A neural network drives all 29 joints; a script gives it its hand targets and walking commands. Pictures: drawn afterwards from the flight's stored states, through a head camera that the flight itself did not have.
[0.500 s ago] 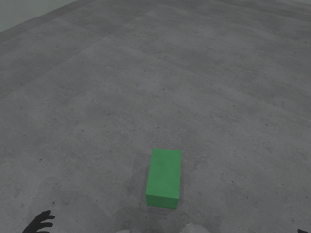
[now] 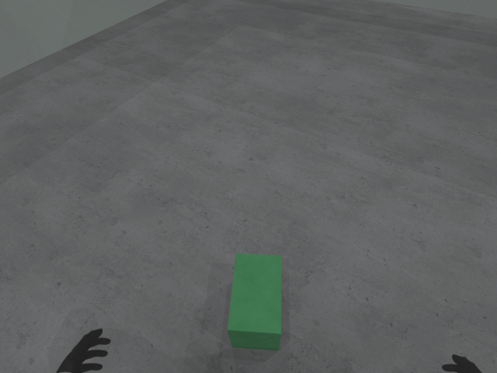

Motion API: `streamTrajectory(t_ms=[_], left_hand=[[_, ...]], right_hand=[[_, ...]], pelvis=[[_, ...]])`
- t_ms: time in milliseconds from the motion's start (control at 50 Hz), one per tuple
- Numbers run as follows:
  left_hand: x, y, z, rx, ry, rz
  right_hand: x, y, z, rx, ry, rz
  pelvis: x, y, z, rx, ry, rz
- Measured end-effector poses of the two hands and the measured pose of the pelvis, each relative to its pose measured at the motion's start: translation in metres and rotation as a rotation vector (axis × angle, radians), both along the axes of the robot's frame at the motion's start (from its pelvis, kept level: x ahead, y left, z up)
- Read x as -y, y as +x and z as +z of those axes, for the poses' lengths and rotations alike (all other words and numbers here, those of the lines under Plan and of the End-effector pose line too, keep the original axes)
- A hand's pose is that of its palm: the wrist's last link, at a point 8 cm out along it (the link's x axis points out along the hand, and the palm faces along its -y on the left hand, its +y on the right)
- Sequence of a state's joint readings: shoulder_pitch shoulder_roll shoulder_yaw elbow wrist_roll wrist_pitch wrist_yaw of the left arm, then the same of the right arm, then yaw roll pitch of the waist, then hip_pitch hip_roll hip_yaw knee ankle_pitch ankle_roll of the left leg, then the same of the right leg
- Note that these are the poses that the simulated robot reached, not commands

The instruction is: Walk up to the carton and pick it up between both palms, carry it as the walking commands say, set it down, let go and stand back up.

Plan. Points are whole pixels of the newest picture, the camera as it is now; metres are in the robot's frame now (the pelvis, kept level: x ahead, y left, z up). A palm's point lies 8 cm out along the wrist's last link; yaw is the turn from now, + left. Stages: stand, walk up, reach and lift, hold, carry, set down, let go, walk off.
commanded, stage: walk up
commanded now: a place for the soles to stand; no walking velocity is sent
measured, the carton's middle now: (256, 301) +0.48 +0.02 -0.66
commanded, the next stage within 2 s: reach and lift in 1.54 s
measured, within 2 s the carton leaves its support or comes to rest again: neither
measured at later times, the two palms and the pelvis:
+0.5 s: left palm out of the picture +0.10 +0.37 -0.09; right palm out of the picture +0.11 -0.31 -0.10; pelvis +0.01 +0.03 -0.01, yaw -3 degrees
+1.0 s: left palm (44, 367) +0.16 +0.37 -0.09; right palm out of the picture +0.11 -0.29 -0.10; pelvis +0.02 +0.05 +0.00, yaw -6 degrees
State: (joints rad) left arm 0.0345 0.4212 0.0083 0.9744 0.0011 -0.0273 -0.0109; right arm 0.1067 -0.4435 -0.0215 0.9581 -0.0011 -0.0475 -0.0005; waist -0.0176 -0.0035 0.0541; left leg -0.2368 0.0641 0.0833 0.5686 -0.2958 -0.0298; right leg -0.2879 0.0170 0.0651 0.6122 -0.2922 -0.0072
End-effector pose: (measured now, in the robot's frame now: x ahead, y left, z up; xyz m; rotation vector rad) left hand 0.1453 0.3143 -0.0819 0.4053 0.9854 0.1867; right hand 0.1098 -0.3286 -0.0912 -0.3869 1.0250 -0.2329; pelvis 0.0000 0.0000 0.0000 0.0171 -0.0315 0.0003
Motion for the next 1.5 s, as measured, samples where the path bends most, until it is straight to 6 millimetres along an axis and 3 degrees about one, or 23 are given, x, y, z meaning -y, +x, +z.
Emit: streamTrajectory(t_ms=[140,320,420,620,880,1080,1500], left_hand=[[-0.003,0.002,0.005,-0.015,0.011,-0.003],[-0.045,-0.024,0.004,-0.083,0.097,0.008],[-0.055,-0.037,-0.002,-0.130,0.113,0.014],[-0.066,-0.040,-0.010,-0.144,0.126,0.006],[-0.063,-0.003,-0.009,-0.092,0.101,-0.042],[-0.046,0.024,-0.009,-0.064,0.064,-0.083],[-0.038,0.010,-0.003,-0.083,0.081,-0.086]], right_hand=[[0.001,0.003,0.004,-0.017,0.004,-0.015],[-0.011,-0.005,-0.001,-0.051,0.009,-0.030],[-0.018,-0.008,-0.006,-0.066,0.020,-0.052],[-0.029,0.009,-0.009,-0.029,0.015,-0.055],[-0.040,0.003,-0.008,-0.026,0.024,-0.095],[-0.040,-0.007,-0.004,-0.025,0.030,-0.138],[-0.027,-0.025,-0.007,-0.046,0.041,-0.153]], pelvis=[[-0.002,0.001,0.005,-0.002,-0.004,-0.010],[-0.023,0.002,0.002,-0.011,-0.005,-0.024],[-0.027,0.007,-0.002,-0.006,-0.015,-0.046],[-0.040,0.011,-0.009,-0.014,-0.014,-0.059],[-0.047,0.022,-0.007,-0.008,-0.015,-0.096],[-0.046,0.023,-0.003,0.004,-0.019,-0.116],[-0.036,0.014,0.000,0.004,-0.010,-0.123]])
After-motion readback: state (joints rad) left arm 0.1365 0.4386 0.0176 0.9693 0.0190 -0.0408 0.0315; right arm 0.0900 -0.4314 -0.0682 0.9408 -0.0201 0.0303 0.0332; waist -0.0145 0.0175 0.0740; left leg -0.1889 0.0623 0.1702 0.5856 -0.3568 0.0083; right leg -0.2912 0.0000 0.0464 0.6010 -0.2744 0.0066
